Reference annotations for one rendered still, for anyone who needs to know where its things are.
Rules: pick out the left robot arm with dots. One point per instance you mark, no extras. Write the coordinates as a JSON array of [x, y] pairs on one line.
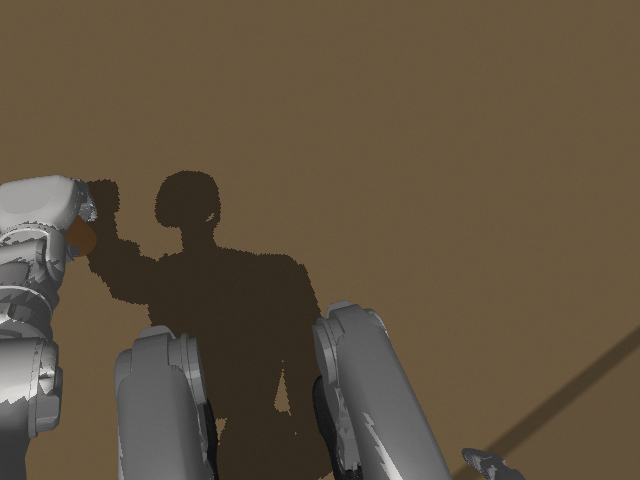
[[32, 267]]

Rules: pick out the right robot hand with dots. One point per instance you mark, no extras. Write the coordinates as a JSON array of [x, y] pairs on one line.
[[490, 464]]

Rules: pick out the left robot foot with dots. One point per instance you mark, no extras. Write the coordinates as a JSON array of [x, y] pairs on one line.
[[212, 441]]

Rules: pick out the left robot hand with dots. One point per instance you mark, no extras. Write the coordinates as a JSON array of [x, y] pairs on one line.
[[53, 201]]

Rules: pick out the can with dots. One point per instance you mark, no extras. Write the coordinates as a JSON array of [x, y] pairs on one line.
[[81, 235]]

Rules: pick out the right robot foot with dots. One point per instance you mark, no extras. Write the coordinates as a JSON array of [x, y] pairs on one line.
[[328, 431]]

